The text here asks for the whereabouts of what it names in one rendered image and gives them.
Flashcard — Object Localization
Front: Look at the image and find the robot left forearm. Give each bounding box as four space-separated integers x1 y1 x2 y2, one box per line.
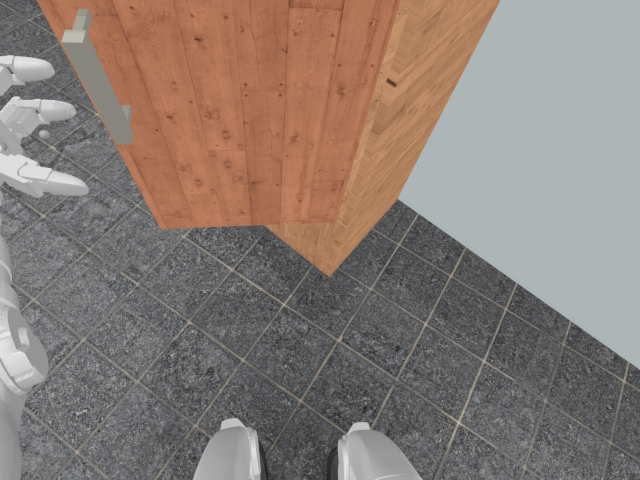
0 190 20 312

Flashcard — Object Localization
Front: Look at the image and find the robot thigh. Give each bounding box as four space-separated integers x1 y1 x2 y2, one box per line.
193 426 261 480
338 430 422 480

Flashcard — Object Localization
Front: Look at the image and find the handle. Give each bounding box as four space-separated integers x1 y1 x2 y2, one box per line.
61 9 134 145

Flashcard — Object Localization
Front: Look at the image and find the robot right thigh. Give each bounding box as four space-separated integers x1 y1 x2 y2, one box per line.
338 430 422 480

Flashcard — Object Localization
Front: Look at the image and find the robot left thigh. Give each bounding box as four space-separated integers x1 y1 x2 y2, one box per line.
193 426 261 480

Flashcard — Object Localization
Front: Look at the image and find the left robot hand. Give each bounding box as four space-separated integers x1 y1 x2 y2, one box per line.
0 55 89 198

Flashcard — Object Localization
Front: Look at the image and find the cupboard door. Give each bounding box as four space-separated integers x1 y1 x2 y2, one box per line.
37 0 401 229

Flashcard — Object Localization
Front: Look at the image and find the robot left upper arm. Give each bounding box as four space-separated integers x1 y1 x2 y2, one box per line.
0 305 49 480

